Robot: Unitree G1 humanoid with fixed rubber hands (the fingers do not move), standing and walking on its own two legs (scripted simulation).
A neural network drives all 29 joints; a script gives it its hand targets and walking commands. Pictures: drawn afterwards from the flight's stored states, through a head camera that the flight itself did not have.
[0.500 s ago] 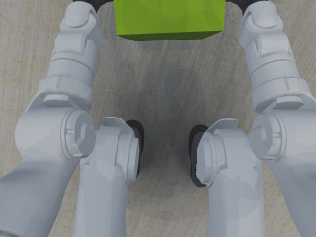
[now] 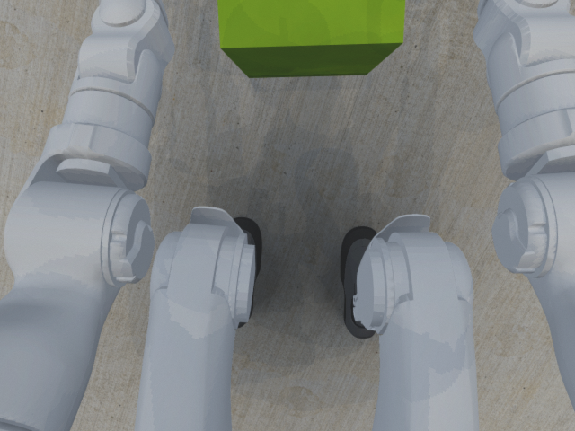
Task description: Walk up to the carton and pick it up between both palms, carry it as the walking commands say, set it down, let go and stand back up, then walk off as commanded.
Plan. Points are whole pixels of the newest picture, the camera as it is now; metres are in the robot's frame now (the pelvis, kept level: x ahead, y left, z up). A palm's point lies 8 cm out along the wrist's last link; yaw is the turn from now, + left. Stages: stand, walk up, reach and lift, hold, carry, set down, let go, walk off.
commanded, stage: set down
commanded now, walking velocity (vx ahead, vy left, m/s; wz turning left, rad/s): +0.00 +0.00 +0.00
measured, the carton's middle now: out of the picture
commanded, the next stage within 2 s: let go in 1.20 s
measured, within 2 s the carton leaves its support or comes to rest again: neither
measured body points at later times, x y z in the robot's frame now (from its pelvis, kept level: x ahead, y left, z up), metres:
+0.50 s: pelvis +0.02 +0.00 +0.12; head +0.35 -0.01 +0.42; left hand +0.56 +0.18 +0.01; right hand +0.59 -0.19 +0.01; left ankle +0.12 +0.12 -0.34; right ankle +0.11 -0.11 -0.34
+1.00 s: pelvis +0.04 +0.00 +0.26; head +0.35 -0.01 +0.59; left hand +0.56 +0.18 +0.16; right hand +0.58 -0.19 +0.16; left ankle +0.12 +0.12 -0.34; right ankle +0.11 -0.11 -0.34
